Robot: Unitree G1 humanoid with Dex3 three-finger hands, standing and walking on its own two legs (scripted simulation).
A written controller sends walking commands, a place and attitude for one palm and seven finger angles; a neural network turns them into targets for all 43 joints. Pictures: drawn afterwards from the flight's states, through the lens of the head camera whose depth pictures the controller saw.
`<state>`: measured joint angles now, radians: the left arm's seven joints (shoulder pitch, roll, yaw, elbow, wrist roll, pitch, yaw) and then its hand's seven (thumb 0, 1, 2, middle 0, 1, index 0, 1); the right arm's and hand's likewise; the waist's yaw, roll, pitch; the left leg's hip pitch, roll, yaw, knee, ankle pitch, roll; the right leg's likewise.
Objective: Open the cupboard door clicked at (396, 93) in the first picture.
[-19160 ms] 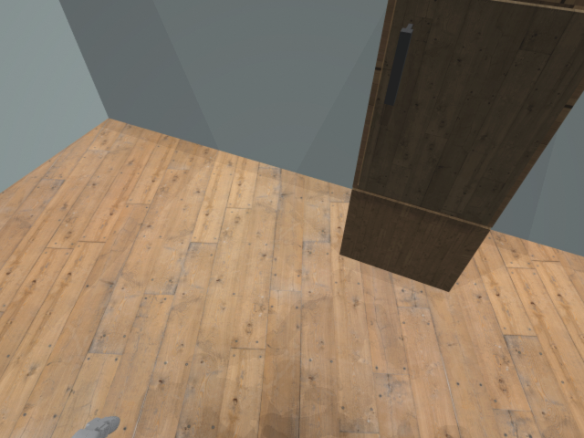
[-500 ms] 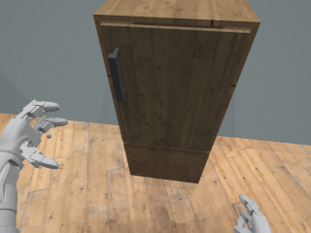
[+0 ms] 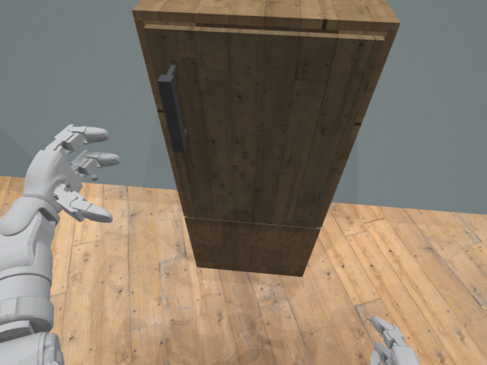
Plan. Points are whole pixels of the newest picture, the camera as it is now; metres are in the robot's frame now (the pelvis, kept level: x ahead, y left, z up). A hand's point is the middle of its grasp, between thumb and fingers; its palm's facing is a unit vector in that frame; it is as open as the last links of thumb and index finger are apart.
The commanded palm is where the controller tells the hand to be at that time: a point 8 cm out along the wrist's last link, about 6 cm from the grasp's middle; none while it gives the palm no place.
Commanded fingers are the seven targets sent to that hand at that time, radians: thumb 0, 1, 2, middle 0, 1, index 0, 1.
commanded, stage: move the hooked fingers beside the handle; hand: left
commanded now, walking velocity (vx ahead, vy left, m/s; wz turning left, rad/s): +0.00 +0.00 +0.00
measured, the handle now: (176, 111) +0.57 +0.16 +0.11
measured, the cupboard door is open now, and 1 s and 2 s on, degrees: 0 0 0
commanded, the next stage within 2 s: none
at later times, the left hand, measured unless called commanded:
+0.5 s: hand (118, 148) +0.43 +0.24 +0.13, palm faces -0.05 -1.00 +0.02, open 14.0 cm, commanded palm +0.41 +0.29 +0.13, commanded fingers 0.00 -0.50 0.30 -0.30 -1.20 -0.30 -1.20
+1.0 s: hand (128, 125) +0.49 +0.24 +0.13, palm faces -0.05 -1.00 +0.01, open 14.0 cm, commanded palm +0.48 +0.29 +0.12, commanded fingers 0.00 -0.50 0.30 -0.30 -1.20 -0.30 -1.20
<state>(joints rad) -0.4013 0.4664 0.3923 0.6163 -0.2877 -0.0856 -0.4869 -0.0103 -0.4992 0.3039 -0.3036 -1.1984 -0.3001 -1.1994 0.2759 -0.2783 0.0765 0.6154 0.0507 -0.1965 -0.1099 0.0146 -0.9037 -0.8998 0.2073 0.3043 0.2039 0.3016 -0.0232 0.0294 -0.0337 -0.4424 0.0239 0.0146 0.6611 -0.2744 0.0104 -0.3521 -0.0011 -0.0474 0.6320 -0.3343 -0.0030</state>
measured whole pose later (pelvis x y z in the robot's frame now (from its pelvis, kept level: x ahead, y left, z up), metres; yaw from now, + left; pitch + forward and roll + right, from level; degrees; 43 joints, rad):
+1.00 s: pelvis +0.01 +0.00 -0.02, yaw -1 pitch +13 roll -2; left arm -0.90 0.66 0.45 1.18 -0.15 -0.24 -0.48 -0.01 -0.50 0.30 -0.30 -1.20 -0.30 -1.20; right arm 0.39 -0.31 0.04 0.65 0.03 -0.03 -0.07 0.01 -0.91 -0.90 0.21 0.30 0.20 0.30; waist -0.13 0.01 -0.07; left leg -0.70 0.05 0.01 0.80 -0.34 0.01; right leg -0.60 0.03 -0.04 0.75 -0.38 -0.01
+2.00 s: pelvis +0.01 +0.00 -0.02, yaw -1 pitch +15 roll -2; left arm -0.97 0.63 0.42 1.22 -0.11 -0.26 -0.40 -0.01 -0.50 0.30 -0.30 -1.20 -0.30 -1.20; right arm 0.38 -0.30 0.05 0.63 0.02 0.00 -0.05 0.01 -0.91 -0.90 0.21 0.30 0.20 0.30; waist -0.16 0.02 -0.08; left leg -0.75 0.06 0.00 0.84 -0.35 0.00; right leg -0.65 0.03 -0.05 0.78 -0.39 -0.01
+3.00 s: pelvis +0.02 +0.01 -0.02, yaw -2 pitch +15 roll -3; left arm -0.91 0.53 0.39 1.14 -0.11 -0.24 -0.32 -0.01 -0.50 0.30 -0.30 -1.20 -0.30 -1.20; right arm 0.40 -0.27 0.04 0.62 0.00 0.01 -0.02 0.01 -0.91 -0.90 0.21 0.30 0.20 0.30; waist -0.15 0.04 -0.10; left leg -0.73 0.05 0.01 0.85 -0.37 0.02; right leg -0.63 0.02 -0.04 0.78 -0.41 0.00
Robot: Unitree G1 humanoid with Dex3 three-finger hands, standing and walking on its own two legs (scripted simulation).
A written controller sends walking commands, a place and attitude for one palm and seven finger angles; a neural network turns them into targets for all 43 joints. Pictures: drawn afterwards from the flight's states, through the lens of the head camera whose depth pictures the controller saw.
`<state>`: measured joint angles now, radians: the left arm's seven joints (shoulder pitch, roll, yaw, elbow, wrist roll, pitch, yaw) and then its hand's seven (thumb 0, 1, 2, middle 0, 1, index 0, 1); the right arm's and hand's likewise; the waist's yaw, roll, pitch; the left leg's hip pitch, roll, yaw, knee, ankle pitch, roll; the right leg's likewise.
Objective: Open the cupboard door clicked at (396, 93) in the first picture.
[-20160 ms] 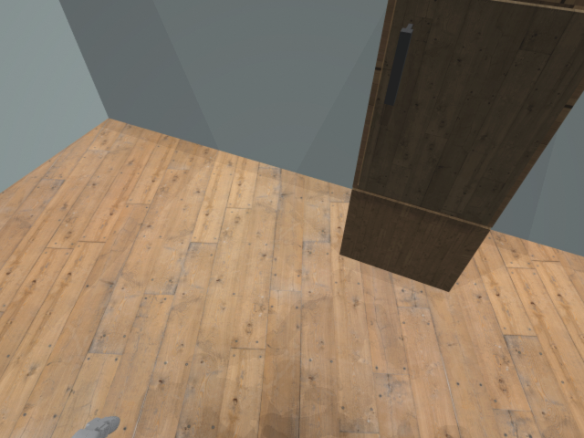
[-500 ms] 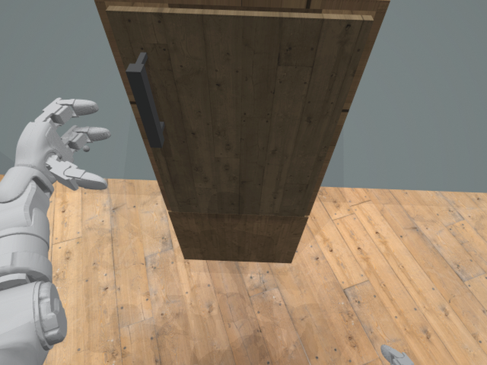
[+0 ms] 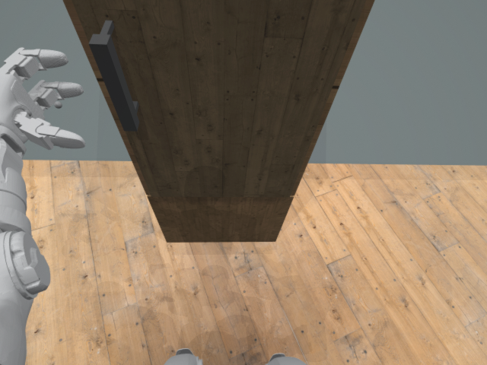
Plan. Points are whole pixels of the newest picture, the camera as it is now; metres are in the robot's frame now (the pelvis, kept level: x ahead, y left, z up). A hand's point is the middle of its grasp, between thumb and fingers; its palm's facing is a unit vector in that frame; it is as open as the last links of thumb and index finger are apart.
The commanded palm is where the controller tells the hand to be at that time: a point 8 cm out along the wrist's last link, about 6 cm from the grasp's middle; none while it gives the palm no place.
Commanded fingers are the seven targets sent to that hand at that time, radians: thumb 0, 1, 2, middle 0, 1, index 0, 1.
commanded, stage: move the hooked fingers beside the handle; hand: left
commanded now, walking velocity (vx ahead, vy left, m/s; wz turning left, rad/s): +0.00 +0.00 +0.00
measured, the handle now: (120, 80) +0.56 +0.18 +0.13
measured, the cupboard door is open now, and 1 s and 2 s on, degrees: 0 0 0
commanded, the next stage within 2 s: slide the fingers in behind the handle in 1.28 s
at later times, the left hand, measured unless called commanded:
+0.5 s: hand (76, 99) +0.50 +0.24 +0.13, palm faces -0.03 -1.00 -0.01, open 14.0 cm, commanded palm +0.48 +0.29 +0.13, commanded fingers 0.00 -0.50 0.30 -0.30 -1.20 -0.30 -1.20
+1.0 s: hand (79, 99) +0.49 +0.23 +0.14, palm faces -0.02 -1.00 +0.00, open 14.0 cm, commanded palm +0.48 +0.29 +0.13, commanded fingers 0.00 -0.50 0.30 -0.30 -1.20 -0.30 -1.20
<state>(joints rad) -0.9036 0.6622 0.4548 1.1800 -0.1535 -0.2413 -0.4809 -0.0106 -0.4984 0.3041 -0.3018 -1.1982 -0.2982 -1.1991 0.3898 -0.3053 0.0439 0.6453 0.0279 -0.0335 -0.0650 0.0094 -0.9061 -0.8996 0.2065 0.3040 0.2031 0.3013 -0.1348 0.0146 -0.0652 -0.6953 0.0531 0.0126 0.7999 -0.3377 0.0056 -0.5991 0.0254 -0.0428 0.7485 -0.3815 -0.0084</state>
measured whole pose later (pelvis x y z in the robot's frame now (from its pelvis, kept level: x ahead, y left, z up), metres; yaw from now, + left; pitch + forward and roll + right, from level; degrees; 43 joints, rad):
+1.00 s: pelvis +0.00 +0.00 -0.01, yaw +0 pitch +15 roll -2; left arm -0.97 0.63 0.42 1.22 -0.11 -0.26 -0.40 -0.01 -0.50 0.30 -0.30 -1.20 -0.30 -1.20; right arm 0.38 -0.30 0.05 0.63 0.02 0.00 -0.05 0.01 -0.91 -0.90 0.21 0.30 0.20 0.30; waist -0.16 0.02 -0.08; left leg -0.75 0.06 0.00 0.84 -0.35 0.00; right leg -0.65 0.03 -0.05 0.78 -0.39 -0.01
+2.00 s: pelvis +0.01 +0.01 -0.01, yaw +0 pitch +15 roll -3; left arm -0.91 0.53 0.39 1.14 -0.11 -0.24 -0.32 -0.01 -0.50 0.30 -0.30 -1.20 -0.30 -1.20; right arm 0.40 -0.27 0.04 0.62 0.00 0.01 -0.02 0.01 -0.91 -0.90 0.21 0.30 0.20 0.30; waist -0.15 0.04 -0.10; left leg -0.73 0.05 0.01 0.85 -0.37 0.02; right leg -0.63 0.02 -0.04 0.78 -0.41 0.00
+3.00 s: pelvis +0.01 +0.00 +0.00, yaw +0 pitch +14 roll -2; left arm -0.89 0.46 0.34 1.10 -0.13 -0.27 -0.26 -0.01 -0.50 0.30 -0.30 -1.20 -0.30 -1.20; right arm 0.41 -0.27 0.02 0.65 0.01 0.00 -0.02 0.01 -0.91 -0.90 0.21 0.30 0.20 0.30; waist -0.13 0.04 -0.10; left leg -0.71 0.05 0.02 0.82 -0.36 0.01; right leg -0.61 0.03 -0.03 0.77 -0.40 -0.01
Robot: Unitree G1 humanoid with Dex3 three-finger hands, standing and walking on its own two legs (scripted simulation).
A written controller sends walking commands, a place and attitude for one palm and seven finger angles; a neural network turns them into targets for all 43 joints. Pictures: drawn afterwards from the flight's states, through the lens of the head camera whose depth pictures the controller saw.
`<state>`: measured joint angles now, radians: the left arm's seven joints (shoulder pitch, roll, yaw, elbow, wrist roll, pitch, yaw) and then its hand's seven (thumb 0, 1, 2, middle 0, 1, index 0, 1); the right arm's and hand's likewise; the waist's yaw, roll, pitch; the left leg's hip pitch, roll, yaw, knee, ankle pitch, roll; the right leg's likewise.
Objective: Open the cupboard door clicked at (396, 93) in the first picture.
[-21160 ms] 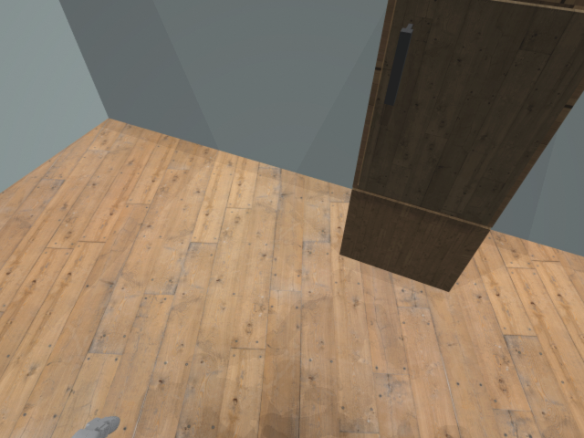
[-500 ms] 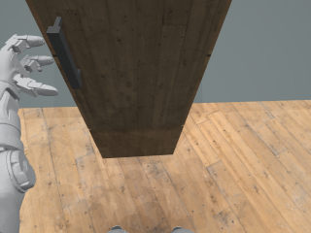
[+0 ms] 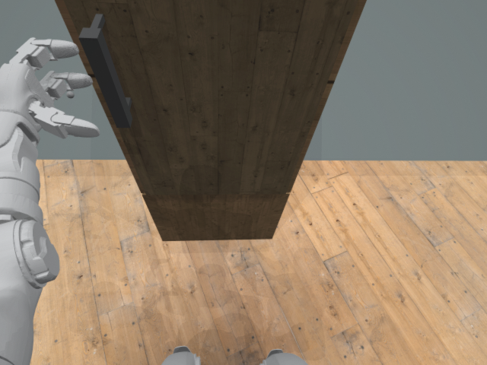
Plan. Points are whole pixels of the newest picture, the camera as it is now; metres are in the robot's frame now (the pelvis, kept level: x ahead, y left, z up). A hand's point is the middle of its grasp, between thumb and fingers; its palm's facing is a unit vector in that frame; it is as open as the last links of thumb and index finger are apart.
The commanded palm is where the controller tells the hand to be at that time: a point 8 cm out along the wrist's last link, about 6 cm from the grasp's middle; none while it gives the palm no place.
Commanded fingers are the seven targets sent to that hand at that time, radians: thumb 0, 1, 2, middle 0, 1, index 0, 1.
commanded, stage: move the hooked fingers beside the handle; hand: left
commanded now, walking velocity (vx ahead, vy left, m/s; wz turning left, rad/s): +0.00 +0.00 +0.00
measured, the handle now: (112, 76) +0.56 +0.18 +0.13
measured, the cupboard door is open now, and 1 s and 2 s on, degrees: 0 0 0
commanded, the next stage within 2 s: slide the fingers in behind the handle in 0.28 s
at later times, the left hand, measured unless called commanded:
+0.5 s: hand (62, 95) +0.51 +0.25 +0.14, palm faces -0.05 -1.00 +0.00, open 14.0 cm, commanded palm +0.49 +0.29 +0.13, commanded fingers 0.00 -0.50 0.30 -0.30 -1.20 -0.30 -1.20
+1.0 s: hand (89, 96) +0.51 +0.21 +0.14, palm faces -0.03 -1.00 +0.00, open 14.0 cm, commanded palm +0.48 +0.26 +0.13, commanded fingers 0.00 -0.50 0.30 -0.30 -1.20 -0.30 -1.20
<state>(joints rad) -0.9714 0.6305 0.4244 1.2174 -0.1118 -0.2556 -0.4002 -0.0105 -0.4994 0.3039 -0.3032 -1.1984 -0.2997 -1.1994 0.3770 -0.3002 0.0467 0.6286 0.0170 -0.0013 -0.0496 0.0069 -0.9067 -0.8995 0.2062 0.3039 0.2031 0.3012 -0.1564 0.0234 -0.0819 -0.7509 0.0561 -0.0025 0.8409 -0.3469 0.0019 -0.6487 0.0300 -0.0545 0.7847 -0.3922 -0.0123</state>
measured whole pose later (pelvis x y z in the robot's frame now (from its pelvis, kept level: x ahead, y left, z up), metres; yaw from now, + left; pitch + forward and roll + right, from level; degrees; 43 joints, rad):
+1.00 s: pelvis +0.01 +0.01 +0.00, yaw -1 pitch +15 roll -3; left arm -0.91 0.53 0.39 1.14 -0.11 -0.24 -0.32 -0.01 -0.50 0.30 -0.30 -1.20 -0.30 -1.20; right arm 0.40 -0.27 0.04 0.62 0.00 0.01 -0.02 0.01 -0.91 -0.90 0.21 0.30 0.20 0.30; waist -0.15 0.04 -0.10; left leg -0.73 0.05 0.01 0.85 -0.37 0.02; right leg -0.63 0.02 -0.04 0.78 -0.41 0.00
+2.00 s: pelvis +0.01 +0.00 +0.00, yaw -1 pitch +14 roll -2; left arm -0.89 0.46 0.34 1.10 -0.13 -0.27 -0.26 -0.01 -0.50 0.30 -0.30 -1.20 -0.30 -1.20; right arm 0.41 -0.27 0.02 0.65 0.01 0.00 -0.02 0.01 -0.91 -0.90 0.21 0.30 0.20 0.30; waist -0.13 0.04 -0.10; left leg -0.71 0.05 0.02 0.82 -0.36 0.01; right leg -0.61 0.03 -0.03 0.77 -0.40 -0.01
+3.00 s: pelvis +0.01 +0.00 +0.00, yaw -1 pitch +14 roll -2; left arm -0.91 0.45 0.35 1.13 -0.11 -0.26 -0.23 0.01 0.68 0.81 -0.35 -1.34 -0.35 -1.34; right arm 0.40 -0.28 0.02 0.64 0.01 0.00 -0.02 0.01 -0.91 -0.90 0.21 0.30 0.20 0.30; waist -0.15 0.04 -0.09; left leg -0.71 0.05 0.01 0.82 -0.35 0.00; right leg -0.62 0.03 -0.03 0.78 -0.39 -0.01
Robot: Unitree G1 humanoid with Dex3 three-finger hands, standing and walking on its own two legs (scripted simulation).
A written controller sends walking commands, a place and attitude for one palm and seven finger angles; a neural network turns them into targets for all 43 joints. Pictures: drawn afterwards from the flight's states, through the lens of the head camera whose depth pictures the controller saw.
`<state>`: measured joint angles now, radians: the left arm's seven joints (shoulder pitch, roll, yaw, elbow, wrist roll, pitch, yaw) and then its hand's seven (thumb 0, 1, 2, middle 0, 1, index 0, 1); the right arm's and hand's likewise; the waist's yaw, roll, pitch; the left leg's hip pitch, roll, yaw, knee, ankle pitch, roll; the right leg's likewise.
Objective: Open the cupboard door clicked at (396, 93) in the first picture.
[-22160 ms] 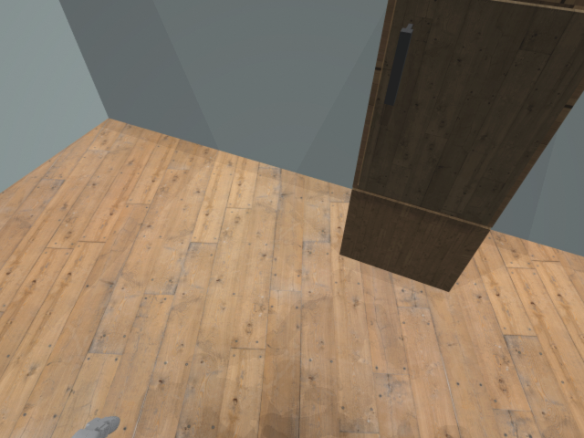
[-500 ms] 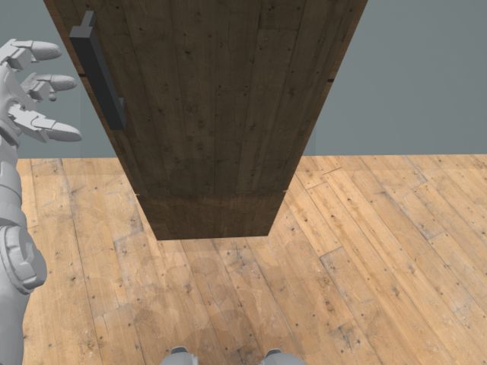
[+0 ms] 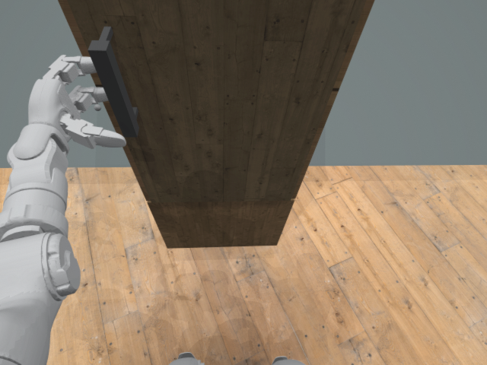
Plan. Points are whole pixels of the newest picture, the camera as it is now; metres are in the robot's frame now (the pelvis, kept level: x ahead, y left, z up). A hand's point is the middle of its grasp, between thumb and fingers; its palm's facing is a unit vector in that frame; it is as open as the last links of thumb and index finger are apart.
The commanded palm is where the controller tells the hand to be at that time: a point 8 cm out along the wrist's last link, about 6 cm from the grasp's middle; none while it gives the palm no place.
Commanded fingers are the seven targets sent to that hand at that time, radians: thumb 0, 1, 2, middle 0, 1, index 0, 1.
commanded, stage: slide the fingers in behind the handle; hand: left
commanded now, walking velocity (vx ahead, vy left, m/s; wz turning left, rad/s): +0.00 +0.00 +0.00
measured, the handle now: (120, 86) +0.55 +0.18 +0.13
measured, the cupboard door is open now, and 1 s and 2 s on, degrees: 0 0 0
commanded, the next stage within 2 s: close the thumb around the handle in 0.98 s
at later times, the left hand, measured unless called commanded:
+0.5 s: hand (118, 105) +0.49 +0.17 +0.14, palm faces -0.02 -1.00 -0.01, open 14.0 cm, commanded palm +0.47 +0.22 +0.13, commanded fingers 0.00 -0.50 0.30 -0.30 -1.20 -0.30 -1.20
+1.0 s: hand (117, 106) +0.49 +0.17 +0.14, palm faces -0.02 -1.00 -0.01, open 14.0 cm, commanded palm +0.47 +0.21 +0.13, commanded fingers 0.00 -0.50 0.30 -0.30 -1.20 -0.30 -1.20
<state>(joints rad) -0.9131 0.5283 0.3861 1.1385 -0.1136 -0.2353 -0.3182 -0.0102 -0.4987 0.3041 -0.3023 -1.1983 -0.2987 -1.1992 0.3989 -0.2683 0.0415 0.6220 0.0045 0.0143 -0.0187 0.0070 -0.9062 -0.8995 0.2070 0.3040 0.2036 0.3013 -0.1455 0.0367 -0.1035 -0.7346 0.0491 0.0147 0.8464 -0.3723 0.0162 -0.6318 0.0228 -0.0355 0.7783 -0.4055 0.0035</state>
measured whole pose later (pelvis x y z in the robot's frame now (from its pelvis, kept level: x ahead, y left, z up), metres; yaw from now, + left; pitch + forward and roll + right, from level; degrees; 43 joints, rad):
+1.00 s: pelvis +0.00 -0.01 +0.00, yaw +0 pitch +14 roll -2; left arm -0.89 0.46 0.34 1.10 -0.13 -0.27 -0.26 -0.01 -0.50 0.30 -0.30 -1.20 -0.30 -1.20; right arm 0.41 -0.27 0.02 0.65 0.01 0.00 -0.02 0.01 -0.91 -0.90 0.21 0.30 0.20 0.30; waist -0.13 0.04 -0.10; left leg -0.71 0.05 0.02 0.82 -0.36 0.01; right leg -0.61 0.03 -0.03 0.77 -0.40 -0.01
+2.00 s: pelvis -0.01 -0.01 +0.00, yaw +0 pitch +14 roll -2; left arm -0.91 0.45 0.35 1.13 -0.11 -0.26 -0.23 0.01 0.68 0.81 -0.35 -1.34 -0.35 -1.34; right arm 0.40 -0.28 0.02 0.64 0.01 0.00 -0.02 0.01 -0.91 -0.90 0.21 0.30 0.20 0.30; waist -0.15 0.04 -0.09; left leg -0.71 0.05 0.01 0.82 -0.35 0.00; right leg -0.62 0.03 -0.03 0.78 -0.39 -0.01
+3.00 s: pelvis +0.02 -0.04 +0.02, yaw +3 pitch -1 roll +0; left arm 0.21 -0.07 -0.23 -0.23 0.03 0.13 0.45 0.01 0.66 0.76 -0.29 -1.29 -0.28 -1.31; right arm 0.17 -0.19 0.03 0.57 -0.05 0.12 0.01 0.01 -0.91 -0.90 0.20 0.30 0.20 0.30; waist 0.00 0.06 -0.07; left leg -0.28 0.03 -0.02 0.63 -0.33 -0.03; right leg -0.19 0.02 -0.07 0.61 -0.41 -0.04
